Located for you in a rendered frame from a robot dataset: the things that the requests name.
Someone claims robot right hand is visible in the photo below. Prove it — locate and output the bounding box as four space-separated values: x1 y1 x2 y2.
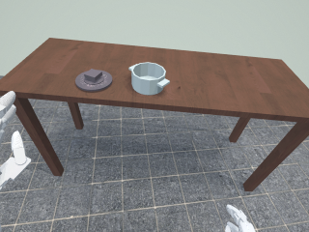
225 204 256 232

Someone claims pot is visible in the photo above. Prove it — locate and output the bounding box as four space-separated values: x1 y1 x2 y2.
128 62 170 96

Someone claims table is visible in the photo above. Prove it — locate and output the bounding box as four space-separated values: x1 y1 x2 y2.
0 38 309 192

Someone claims knob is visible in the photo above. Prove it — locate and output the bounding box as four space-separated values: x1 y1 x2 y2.
84 69 102 81

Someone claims lid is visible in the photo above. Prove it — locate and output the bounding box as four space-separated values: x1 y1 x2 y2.
75 70 113 92

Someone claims robot left hand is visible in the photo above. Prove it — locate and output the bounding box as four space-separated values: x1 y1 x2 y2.
0 91 31 191

